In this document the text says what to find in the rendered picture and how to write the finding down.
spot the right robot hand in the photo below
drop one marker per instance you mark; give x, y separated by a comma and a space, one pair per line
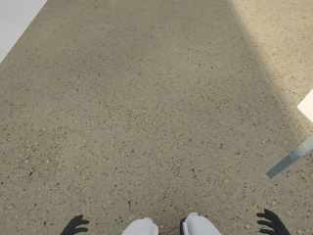
276, 224

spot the robot thigh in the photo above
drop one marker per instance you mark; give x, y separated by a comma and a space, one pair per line
141, 227
199, 225

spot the table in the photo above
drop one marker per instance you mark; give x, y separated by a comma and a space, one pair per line
302, 150

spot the robot left thigh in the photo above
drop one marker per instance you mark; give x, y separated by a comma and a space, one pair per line
141, 227

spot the left robot hand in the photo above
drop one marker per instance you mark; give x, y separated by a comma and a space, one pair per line
70, 228

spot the robot right thigh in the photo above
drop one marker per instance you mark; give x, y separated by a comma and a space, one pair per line
199, 225

